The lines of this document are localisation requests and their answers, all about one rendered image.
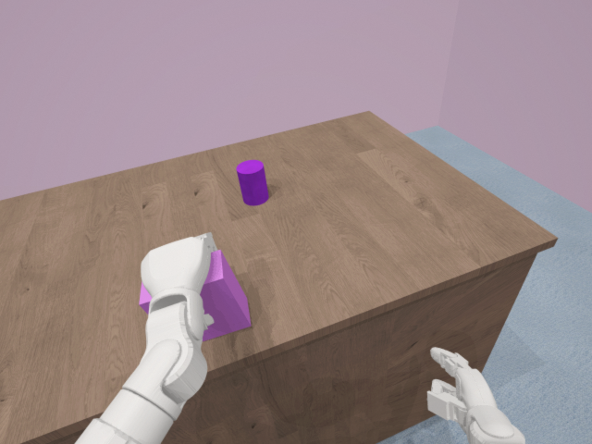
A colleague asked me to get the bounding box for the sponge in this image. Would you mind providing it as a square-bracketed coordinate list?
[139, 250, 251, 341]

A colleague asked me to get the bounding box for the right robot forearm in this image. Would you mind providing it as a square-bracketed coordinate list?
[466, 405, 525, 444]

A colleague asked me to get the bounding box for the table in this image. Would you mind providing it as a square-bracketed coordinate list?
[0, 111, 558, 444]

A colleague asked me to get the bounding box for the robot right hand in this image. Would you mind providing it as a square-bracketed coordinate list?
[427, 347, 498, 434]

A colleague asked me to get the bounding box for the left robot forearm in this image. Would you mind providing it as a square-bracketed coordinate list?
[75, 288, 207, 444]

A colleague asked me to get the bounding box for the robot left hand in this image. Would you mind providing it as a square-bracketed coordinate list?
[141, 232, 217, 331]

